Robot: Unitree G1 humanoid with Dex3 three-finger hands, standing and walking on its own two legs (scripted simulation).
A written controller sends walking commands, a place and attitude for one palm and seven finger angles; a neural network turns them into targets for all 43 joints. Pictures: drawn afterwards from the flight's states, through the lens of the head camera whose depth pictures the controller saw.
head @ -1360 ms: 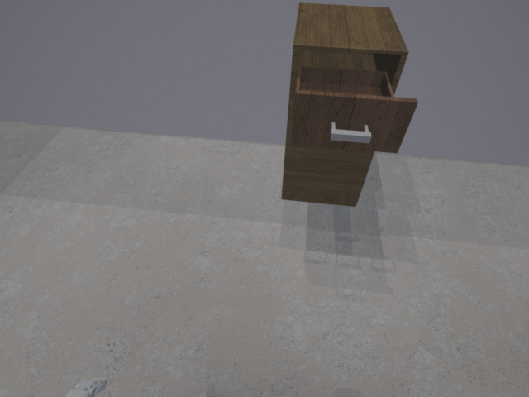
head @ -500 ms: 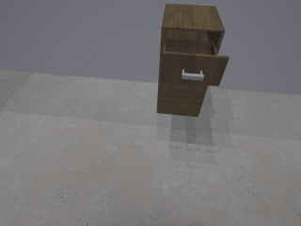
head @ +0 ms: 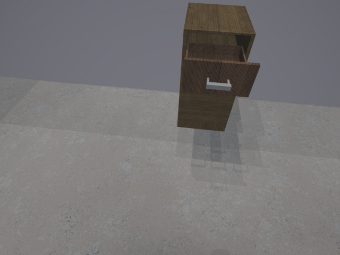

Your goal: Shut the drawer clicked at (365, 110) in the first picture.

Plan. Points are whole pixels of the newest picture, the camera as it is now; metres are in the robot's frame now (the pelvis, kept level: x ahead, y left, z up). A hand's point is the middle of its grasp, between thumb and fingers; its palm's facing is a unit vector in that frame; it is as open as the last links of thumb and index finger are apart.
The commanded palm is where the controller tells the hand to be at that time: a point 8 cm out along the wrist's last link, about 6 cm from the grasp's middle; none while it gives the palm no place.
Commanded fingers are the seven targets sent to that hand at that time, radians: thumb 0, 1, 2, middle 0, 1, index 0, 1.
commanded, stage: look at it before walking up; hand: left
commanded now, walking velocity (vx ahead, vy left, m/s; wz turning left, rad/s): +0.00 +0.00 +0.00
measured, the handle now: (218, 83) +0.85 -0.18 -0.09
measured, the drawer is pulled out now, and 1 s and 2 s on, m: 0.30 0.30 0.30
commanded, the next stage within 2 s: walk to a spot facing it in 0.08 s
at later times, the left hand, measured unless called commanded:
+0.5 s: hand out of the picture +0.07 +0.21 -0.18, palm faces -0.11 -0.95 -0.29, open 7.4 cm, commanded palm none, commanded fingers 0.00 0.90 0.90 -0.20 -0.30 -0.20 -0.30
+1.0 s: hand out of the picture +0.07 +0.13 -0.16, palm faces -0.27 -0.93 -0.24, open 7.4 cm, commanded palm none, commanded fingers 0.00 0.90 0.90 -0.20 -0.30 -0.20 -0.30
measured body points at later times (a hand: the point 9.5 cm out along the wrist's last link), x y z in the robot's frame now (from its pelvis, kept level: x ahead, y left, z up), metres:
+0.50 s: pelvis -0.01 -0.01 -0.02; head +0.02 -0.02 +0.43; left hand +0.07 +0.26 -0.16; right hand +0.05 -0.28 -0.16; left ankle +0.00 +0.13 -0.75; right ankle -0.01 -0.11 -0.74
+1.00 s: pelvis +0.01 -0.05 +0.00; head +0.02 -0.07 +0.45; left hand +0.09 +0.18 -0.14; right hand +0.01 -0.33 -0.15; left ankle +0.07 +0.12 -0.66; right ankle -0.02 -0.10 -0.75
